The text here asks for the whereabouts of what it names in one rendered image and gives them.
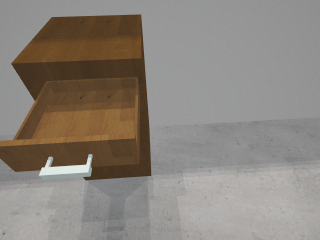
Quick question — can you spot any cabinet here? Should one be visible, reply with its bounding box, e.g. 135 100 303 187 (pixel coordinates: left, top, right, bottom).
11 14 152 181

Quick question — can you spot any handle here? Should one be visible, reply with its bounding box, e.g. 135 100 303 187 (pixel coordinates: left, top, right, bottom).
39 154 93 180

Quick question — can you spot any drawer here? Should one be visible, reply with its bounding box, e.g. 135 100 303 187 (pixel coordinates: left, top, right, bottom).
0 77 140 172

